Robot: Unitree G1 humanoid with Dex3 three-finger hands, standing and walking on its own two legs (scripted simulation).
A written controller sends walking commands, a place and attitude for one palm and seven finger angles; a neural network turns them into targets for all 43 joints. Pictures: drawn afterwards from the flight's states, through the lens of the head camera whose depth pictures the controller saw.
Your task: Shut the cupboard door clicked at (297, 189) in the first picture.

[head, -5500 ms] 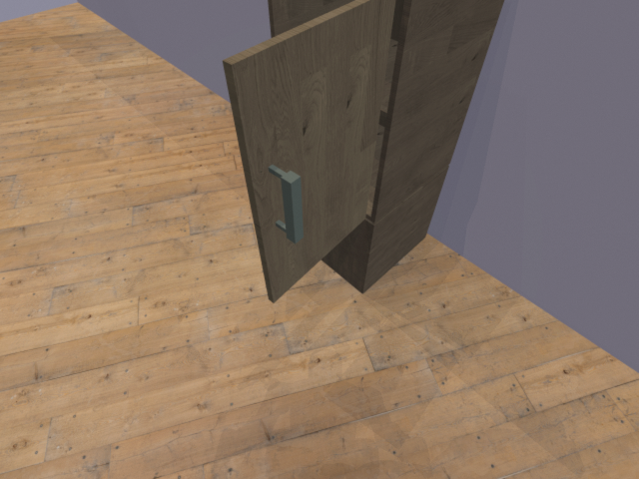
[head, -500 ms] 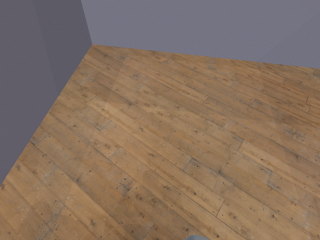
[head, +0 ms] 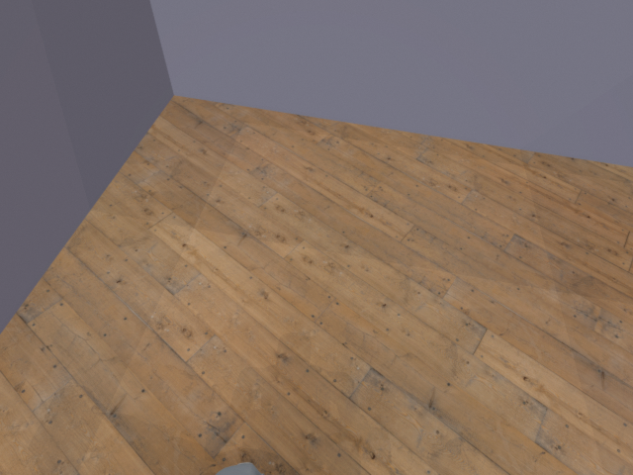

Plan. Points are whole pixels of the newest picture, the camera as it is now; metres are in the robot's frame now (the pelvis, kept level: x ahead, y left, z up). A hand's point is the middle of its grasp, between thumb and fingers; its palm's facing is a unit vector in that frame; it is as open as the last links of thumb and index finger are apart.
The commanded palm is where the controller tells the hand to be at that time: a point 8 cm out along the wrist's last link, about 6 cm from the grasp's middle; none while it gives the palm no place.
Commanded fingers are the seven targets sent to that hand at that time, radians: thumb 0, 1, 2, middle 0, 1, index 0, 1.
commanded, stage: walk to a spot facing it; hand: left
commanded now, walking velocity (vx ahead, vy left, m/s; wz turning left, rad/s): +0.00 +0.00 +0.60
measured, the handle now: out of the picture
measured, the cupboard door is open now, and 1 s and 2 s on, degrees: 95 95 95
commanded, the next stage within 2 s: none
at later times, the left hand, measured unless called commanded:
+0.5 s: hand out of the picture +0.05 +0.14 -0.15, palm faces +0.34 -0.91 -0.25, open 7.4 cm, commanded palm none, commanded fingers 0.00 0.90 0.90 -0.20 -0.30 -0.20 -0.30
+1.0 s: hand out of the picture +0.06 +0.11 -0.14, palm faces +0.60 -0.75 -0.28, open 7.4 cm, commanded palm none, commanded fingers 0.00 0.90 0.90 -0.20 -0.30 -0.20 -0.30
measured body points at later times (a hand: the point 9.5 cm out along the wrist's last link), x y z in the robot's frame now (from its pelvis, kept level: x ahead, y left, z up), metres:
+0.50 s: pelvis +0.07 -0.07 +0.02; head +0.12 -0.05 +0.46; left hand +0.03 +0.19 -0.13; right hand +0.27 -0.28 -0.12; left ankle +0.04 +0.05 -0.69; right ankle +0.06 -0.17 -0.72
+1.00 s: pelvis +0.11 -0.11 +0.01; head +0.17 -0.09 +0.46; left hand +0.03 +0.15 -0.12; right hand +0.35 -0.26 -0.14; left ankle +0.02 -0.01 -0.65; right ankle +0.18 -0.20 -0.72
